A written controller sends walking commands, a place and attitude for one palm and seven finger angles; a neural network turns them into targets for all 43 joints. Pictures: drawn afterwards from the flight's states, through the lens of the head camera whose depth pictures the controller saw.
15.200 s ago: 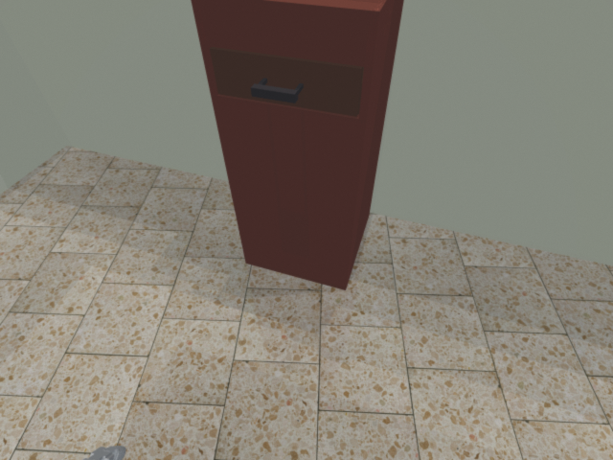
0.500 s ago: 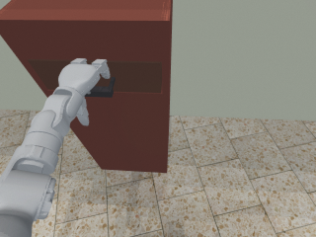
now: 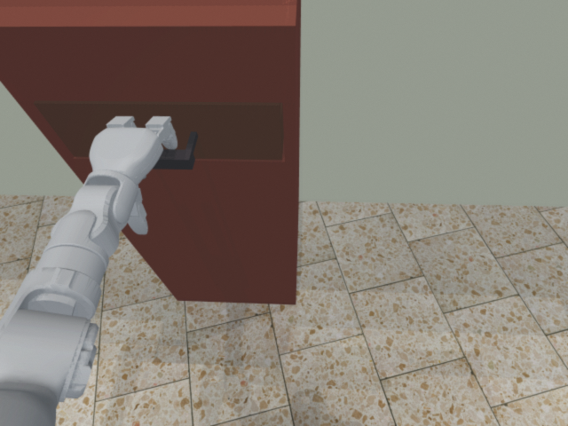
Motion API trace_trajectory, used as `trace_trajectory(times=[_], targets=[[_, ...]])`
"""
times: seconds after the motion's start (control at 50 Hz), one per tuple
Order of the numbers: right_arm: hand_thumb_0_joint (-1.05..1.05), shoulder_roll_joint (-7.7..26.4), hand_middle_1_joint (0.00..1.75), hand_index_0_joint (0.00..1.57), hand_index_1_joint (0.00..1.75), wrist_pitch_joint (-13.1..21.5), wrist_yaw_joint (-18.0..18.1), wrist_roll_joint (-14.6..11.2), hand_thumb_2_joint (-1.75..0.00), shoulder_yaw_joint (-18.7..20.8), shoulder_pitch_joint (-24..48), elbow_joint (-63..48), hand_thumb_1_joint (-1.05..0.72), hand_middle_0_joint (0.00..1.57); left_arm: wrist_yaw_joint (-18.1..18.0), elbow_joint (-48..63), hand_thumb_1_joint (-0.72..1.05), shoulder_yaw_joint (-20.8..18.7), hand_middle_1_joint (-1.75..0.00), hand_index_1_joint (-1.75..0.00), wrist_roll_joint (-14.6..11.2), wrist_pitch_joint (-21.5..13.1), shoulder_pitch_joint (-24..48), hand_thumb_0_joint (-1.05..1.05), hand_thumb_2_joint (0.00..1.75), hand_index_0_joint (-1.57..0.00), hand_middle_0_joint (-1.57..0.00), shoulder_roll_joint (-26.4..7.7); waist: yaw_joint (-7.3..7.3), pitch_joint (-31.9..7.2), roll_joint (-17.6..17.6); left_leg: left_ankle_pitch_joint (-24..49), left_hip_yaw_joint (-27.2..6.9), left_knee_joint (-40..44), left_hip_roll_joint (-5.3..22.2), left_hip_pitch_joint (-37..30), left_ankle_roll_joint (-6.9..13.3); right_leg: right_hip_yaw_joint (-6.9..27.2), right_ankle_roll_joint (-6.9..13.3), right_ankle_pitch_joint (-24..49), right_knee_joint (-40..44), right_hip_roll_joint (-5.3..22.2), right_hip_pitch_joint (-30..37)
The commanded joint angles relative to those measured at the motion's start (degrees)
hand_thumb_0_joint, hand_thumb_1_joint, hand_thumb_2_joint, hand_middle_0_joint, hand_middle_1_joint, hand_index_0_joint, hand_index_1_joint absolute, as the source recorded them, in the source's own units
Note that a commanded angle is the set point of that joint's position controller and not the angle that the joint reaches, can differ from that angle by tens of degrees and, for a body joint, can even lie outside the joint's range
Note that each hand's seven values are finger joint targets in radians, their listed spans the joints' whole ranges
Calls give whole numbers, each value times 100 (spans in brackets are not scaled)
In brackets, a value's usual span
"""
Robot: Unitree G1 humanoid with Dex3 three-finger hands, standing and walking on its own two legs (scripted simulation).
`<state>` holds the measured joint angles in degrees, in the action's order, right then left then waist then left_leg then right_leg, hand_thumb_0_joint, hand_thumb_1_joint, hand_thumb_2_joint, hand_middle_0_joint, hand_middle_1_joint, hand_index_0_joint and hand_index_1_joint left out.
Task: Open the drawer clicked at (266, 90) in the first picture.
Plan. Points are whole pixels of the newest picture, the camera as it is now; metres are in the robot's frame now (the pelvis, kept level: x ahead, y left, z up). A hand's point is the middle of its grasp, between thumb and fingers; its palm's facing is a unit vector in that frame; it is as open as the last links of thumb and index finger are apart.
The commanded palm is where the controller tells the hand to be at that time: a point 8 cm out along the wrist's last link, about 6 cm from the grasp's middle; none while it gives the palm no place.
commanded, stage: lower the fingers behind the handle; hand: left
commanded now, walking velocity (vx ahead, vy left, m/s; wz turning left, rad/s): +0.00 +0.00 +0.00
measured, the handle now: (161, 148) +0.52 +0.21 +0.07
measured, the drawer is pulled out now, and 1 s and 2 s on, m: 0.00 0.00 0.01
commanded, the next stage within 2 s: close the thumb around the handle in 0.76 s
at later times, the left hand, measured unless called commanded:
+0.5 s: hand (149, 179) +0.46 +0.21 +0.07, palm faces -0.03 +0.01 -1.00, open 13.8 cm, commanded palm +0.44 +0.22 +0.10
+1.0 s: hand (152, 184) +0.46 +0.21 +0.05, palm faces -0.03 +0.00 -1.00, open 13.4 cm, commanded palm +0.44 +0.22 +0.10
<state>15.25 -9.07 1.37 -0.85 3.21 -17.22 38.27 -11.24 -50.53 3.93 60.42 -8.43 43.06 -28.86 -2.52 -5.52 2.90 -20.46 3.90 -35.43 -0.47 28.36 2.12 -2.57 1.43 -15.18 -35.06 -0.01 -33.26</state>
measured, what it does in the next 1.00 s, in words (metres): stands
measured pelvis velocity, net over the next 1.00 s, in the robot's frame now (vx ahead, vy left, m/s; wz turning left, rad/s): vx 0.00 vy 0.00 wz -0.01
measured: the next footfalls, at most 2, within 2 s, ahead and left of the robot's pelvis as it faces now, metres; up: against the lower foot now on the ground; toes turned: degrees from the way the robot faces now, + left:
none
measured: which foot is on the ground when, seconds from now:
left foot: down 0.00-1.00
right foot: down 0.00-1.00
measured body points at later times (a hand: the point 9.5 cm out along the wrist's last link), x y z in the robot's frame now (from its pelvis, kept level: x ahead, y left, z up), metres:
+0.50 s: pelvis -0.01 +0.00 -0.01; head +0.06 -0.02 +0.44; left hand +0.46 +0.21 +0.12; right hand +0.04 -0.27 -0.14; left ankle -0.04 +0.09 -0.72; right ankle +0.01 -0.11 -0.72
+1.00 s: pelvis +0.00 +0.00 +0.00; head +0.07 -0.02 +0.44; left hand +0.46 +0.21 +0.11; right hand +0.04 -0.27 -0.14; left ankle -0.04 +0.09 -0.72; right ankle +0.01 -0.11 -0.72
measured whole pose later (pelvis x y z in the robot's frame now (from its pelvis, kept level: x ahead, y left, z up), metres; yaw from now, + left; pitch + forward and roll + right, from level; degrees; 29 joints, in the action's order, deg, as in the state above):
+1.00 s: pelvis +0.00 +0.00 +0.00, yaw +0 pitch +15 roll +0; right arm 14.9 -8.0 1.6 -0.4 3.1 -18.0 38.8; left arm -14.4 -54.2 3.4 61.6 -6.9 43.3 -27.4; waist -3.6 -6.5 3.1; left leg -21.1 4.2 -37.6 -0.3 31.3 2.3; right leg -2.2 1.3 -15.4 -36.7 -0.2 -36.1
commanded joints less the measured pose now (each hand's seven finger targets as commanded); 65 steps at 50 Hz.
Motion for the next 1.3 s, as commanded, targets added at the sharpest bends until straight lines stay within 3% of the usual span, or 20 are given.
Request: trace_trajectory(times=[0.0,0.06,0.1,0.14,0.2,0.24,0.36,0.42,0.48,0.52,0.58,0.66,0.8,0.84,0.94,0.96,1.04,1.08,1.1,1.28], targets=[[0,802,30,20,30,179,94,45,-90,291,-425,-411,-90,20,-338,895,-50,-549,-120,-120,-23,112,2753,0,30,-30,-30,-1430,-135,-2364,-133,2433,-275,153,-76,-752,31,239,86,1795,147,-142,1425],[0,804,30,20,30,176,90,29,-90,262,-408,-404,-90,20,-299,674,-50,-285,-120,-120,-22,231,2750,0,30,-30,-30,-1136,-189,-2130,-153,2251,-266,174,-77,-627,24,211,83,1683,165,-139,1268],[0,828,30,20,30,156,92,33,-90,253,-426,-419,-90,20,-274,511,-50,-463,-120,-120,-14,257,2510,0,30,-30,-30,-1304,-116,-2207,-269,2316,-264,153,-71,-577,33,234,79,1751,145,-142,1377],[0,809,30,20,30,149,88,18,-90,240,-413,-446,-90,20,-219,391,-50,-212,-120,-120,2,285,2499,0,30,-30,-30,-1014,-170,-1939,-287,2151,-271,173,-71,-496,24,190,86,1600,160,-148,1193],[0,835,30,20,30,141,116,18,-90,223,-427,-483,-90,20,-186,262,-50,-376,-120,-120,8,273,2300,0,30,-30,-30,-1214,-122,-1975,-400,2020,-250,163,-79,-341,45,230,81,1583,147,-137,1322],[0,830,30,20,30,154,126,5,-90,217,-430,-483,-90,20,-164,213,-50,-131,-120,-120,13,278,2422,0,30,-30,-30,-958,-226,-1718,-461,1781,-250,165,-74,-268,46,216,72,1387,187,-138,1088],[0,832,30,20,30,174,110,17,-90,225,-515,-520,-90,20,-181,218,-50,-127,-120,-120,8,247,2357,0,30,-30,-30,-908,-176,-1888,-400,1732,-257,92,-78,-223,45,229,85,1301,106,-147,1043],[0,843,30,20,30,161,113,33,-90,238,-530,-513,-90,20,-214,346,-50,-415,-120,-120,-3,199,2337,0,30,-30,-30,-1242,-125,-2081,-384,1849,-248,54,-80,-212,53,267,78,1473,75,-141,1222],[0,840,30,20,30,162,121,37,-90,232,-504,-522,-90,20,-273,419,-50,-475,-120,-120,9,149,2332,0,30,-30,-30,-1302,-111,-2041,-382,1821,-253,65,-85,-126,57,272,87,1451,84,-144,1252],[0,823,30,20,30,195,126,45,-90,244,-497,-532,-90,20,-364,655,-50,-635,-120,-120,41,52,2486,0,30,-30,-30,-1510,-74,-2106,-186,1805,-251,67,-92,-151,56,297,88,1440,50,-136,1271],[0,802,30,20,30,220,105,79,-90,278,-500,-509,-90,20,-499,826,-50,-643,-120,-120,77,15,2417,0,30,-30,-30,-1432,-52,-2418,-67,2214,-277,7,-75,-386,32,266,103,1644,-18,-162,1283],[0,819,30,20,30,230,74,54,-90,286,-506,-437,-90,20,-582,643,-50,-526,-120,-120,67,153,2373,0,30,-30,-30,-1264,-114,-2137,-195,2117,-288,44,-45,-372,18,210,90,1514,27,-181,1096],[0,820,30,20,30,233,101,61,-90,286,-530,-387,-90,20,-566,655,-50,-590,-120,-120,59,222,2430,0,30,-30,-30,-1365,-103,-2429,-179,2346,-293,42,-56,-503,26,235,82,1739,26,-164,1317],[0,830,30,20,30,236,116,64,-90,272,-500,-368,-90,20,-560,630,-50,-560,-120,-120,69,222,2587,0,30,-30,-30,-1370,-158,-2182,-205,2180,-284,75,-50,-431,29,216,79,1624,67,-160,1196],[0,803,30,20,30,237,112,68,-90,273,-499,-405,-90,20,-541,673,-22,-481,-123,-123,48,163,2439,0,42,-32,-32,-1218,-121,-2242,-133,2386,-293,60,-56,-517,16,202,82,1743,50,-163,1232],[0,818,30,20,30,240,114,64,-90,274,-492,-388,-90,20,-551,690,-16,-602,-124,-124,46,160,2437,0,44,-32,-32,-1367,-102,-2259,-155,2346,-268,49,-54,-502,26,220,82,1755,52,-161,1260],[0,824,30,20,30,235,124,60,-90,261,-493,-374,-90,20,-575,586,6,-507,-126,-126,83,197,2582,0,54,-34,-34,-1341,-172,-2153,-140,2169,-276,53,-75,-417,23,221,79,1632,67,-157,1162],[0,819,30,20,30,233,116,77,-90,280,-498,-384,-90,20,-595,732,17,-595,-127,-127,86,167,2594,0,59,-35,-35,-1383,-113,-2382,-90,2435,-296,24,-60,-545,16,216,95,1764,18,-162,1252],[0,793,30,20,30,230,109,81,-90,286,-521,-387,-90,20,-574,667,23,-430,-128,-128,59,191,2489,0,61,-35,-35,-1163,-143,-2441,-50,2533,-286,4,-58,-622,13,210,81,1839,15,-161,1238],[0,848,30,20,30,207,154,70,-90,255,-480,-384,-90,20,-526,544,73,-735,-133,-133,57,202,2454,0,83,-39,-39,-1594,-131,-2276,-306,2268,-227,38,-89,-277,51,262,62,1922,57,-135,1482]])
